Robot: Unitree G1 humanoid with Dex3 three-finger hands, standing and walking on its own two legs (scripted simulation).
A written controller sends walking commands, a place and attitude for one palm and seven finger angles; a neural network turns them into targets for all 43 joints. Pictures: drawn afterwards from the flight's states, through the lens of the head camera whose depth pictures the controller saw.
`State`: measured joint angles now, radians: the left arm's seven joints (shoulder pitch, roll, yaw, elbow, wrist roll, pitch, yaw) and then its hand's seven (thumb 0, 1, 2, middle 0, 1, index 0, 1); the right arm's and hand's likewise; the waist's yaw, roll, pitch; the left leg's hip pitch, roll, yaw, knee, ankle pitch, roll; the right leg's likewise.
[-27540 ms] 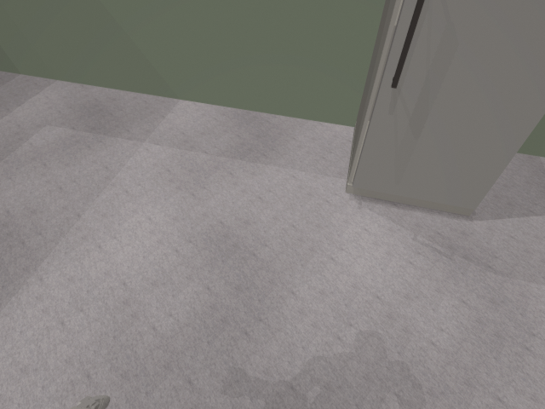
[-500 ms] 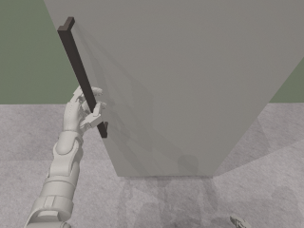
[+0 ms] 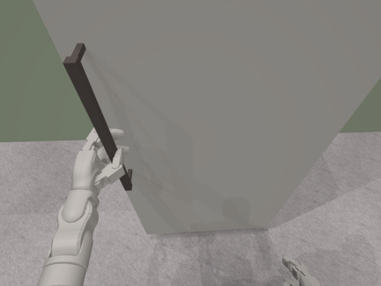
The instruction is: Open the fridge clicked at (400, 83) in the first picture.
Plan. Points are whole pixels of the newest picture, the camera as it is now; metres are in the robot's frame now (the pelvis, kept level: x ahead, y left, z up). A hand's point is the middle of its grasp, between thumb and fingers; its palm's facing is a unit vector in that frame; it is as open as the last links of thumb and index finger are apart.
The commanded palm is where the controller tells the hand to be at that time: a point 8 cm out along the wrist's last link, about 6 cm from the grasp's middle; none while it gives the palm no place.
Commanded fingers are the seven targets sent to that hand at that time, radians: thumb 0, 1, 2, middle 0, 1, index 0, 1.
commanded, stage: pull the door a little, standing still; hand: left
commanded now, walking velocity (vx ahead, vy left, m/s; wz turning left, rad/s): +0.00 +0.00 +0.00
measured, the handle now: (110, 136) +0.41 +0.17 +0.10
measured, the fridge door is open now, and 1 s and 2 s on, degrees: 1 25 60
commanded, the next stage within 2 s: walk backward, drawing the door open in 0.04 s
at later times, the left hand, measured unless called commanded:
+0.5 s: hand (128, 221) +0.23 +0.11 +0.08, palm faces +0.05 -0.98 -0.20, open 5.4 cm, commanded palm +0.19 +0.16 +0.08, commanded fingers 0.00 0.90 0.90 -0.45 -1.40 -0.45 -1.40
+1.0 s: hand (153, 274) +0.15 +0.06 +0.07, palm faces +0.34 -0.91 -0.22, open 5.7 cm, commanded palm +0.10 +0.10 +0.08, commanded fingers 0.00 0.90 0.90 -0.45 -1.40 -0.45 -1.40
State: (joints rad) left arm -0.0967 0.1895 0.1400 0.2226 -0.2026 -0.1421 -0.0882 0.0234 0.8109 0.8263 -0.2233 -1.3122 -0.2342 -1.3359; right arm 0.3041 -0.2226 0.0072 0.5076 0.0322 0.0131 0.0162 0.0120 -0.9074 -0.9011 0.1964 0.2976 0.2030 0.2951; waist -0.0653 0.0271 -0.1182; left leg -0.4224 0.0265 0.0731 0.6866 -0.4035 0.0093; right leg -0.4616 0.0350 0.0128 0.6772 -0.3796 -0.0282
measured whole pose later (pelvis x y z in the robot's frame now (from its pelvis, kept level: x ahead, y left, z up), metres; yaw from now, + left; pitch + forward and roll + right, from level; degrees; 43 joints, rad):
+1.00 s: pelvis -0.04 -0.13 +0.01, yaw +15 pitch +0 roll +0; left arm 0.38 0.17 -0.03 -0.19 -0.01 -0.05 0.13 0.00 0.73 0.82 -0.44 -1.38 -0.34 -1.40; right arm 0.21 -0.15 0.02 0.62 -0.02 -0.04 -0.08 0.01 -0.90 -0.90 0.20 0.30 0.21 0.30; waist -0.06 0.04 0.02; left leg -0.43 0.04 -0.14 0.53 -0.26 -0.04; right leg -0.30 0.07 -0.07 0.48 -0.17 -0.08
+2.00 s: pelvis +0.01 -0.49 +0.03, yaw +63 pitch +0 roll -3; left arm 0.35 0.24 0.09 -0.24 0.02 -0.08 0.08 0.01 0.71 0.79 -0.42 -1.38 -0.39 -1.40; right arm 0.23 -0.14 0.01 0.60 -0.03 -0.14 -0.09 0.01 -0.90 -0.90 0.20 0.30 0.20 0.30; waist -0.02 0.01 0.10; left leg -0.23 0.10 -0.07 0.45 -0.22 -0.05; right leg -0.51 0.01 -0.05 0.99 -0.38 0.07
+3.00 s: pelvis +0.10 -0.69 +0.00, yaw +80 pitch -2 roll -1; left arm -0.45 0.36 0.21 0.62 -0.02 -0.15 0.07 0.01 0.70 0.79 -0.45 -1.40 -0.44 -1.40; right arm 0.27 -0.24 0.01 0.73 0.04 -0.05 -0.10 0.00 -0.93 -0.90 0.20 0.30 0.21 0.30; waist -0.04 0.05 0.15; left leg -0.33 0.06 0.02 0.83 -0.44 -0.01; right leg -0.28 -0.01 -0.09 0.59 -0.25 -0.02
